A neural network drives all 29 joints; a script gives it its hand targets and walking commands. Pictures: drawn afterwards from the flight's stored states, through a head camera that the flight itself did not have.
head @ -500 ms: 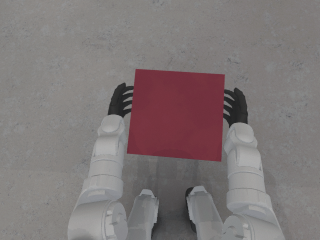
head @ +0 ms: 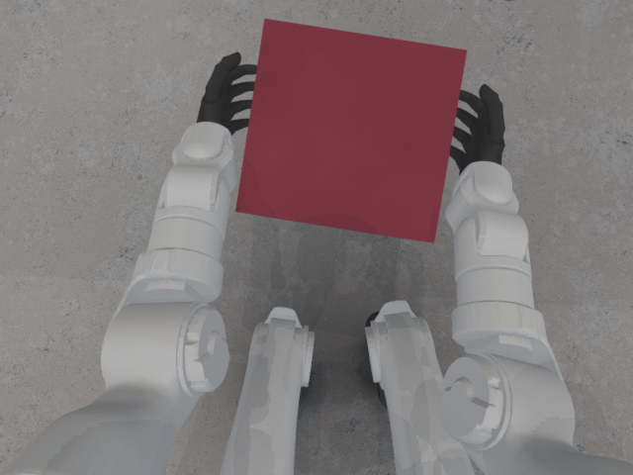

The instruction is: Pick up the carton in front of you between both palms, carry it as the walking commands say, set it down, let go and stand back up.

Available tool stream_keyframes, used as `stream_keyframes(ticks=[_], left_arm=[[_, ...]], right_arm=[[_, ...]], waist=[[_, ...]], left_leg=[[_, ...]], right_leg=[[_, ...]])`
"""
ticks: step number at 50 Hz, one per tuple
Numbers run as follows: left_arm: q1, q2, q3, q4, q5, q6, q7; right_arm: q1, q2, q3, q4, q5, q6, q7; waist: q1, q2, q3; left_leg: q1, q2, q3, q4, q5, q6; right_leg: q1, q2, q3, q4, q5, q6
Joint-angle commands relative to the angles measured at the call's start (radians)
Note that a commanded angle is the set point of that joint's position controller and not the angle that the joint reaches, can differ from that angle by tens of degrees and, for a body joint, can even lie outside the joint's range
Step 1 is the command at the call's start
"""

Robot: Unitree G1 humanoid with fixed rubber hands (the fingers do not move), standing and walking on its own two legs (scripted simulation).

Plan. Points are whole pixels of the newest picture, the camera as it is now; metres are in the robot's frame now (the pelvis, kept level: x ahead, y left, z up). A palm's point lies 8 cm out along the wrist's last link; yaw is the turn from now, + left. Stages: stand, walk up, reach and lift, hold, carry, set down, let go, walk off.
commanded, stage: set down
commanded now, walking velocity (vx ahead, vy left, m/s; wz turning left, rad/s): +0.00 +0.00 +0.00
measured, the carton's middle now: (343, 154) +0.50 -0.01 -0.19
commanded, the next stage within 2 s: none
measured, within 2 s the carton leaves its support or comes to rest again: rests again in 1.02 s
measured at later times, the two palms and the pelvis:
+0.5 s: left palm (248, 133) +0.56 +0.13 -0.26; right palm (437, 171) +0.49 -0.16 -0.26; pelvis -0.01 +0.01 -0.10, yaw -1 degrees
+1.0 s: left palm (254, 142) +0.56 +0.13 -0.31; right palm (432, 175) +0.50 -0.16 -0.29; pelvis -0.01 +0.01 -0.14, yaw -2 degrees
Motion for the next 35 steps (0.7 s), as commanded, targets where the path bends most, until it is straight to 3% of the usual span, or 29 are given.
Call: stream_keyframes(ticks=[1, 12, 28, 31, 35], left_arm=[[-0.566, -0.901, -0.397, 0.0, -0.103, -0.023, -0.205], [-0.706, -0.807, -0.364, 0.092, -0.11, -0.022, -0.206], [-0.907, -0.681, -0.507, 0.097, -0.241, -0.057, -0.167], [-0.958, -0.685, -0.535, 0.04, -0.274, -0.072, -0.164], [-0.878, -0.7, -0.513, 0.097, -0.258, -0.075, -0.165]], right_arm=[[-0.713, 0.825, 0.544, 0.037, 0.1, -0.005, 0.19], [-0.871, 0.732, 0.456, 0.065, 0.103, -0.006, 0.188], [-1.047, 0.594, 0.485, 0.045, 0.236, -0.04, 0.185], [-1.048, 0.637, 0.515, 0.043, 0.28, -0.046, 0.185], [-1.005, 0.658, 0.513, 0.104, 0.291, -0.046, 0.204]], waist=[[-0.008, 0.043, -1.054], [-0.034, 0.074, -0.988], [-0.088, 0.138, -1.024], [-0.07, 0.119, -1.035], [-0.044, 0.139, -0.944]], left_leg=[[0.446, -0.039, 0.086, -0.141, 0.284, -0.003], [0.344, -0.027, 0.089, 0.005, 0.256, 0.0], [0.438, 0.008, 0.061, 0.227, 0.416, -0.002], [0.406, 0.007, 0.057, 0.244, 0.456, 0.004], [0.434, 0.013, 0.037, 0.271, 0.537, 0.01]], right_leg=[[0.644, 0.063, -0.144, -0.039, 0.28, 0.013], [0.507, 0.052, -0.169, 0.121, 0.246, 0.012], [0.408, 0.02, -0.199, 0.348, 0.349, 0.009], [0.436, 0.025, -0.196, 0.376, 0.407, 0.006], [0.324, 0.03, -0.187, 0.395, 0.404, 0.01]])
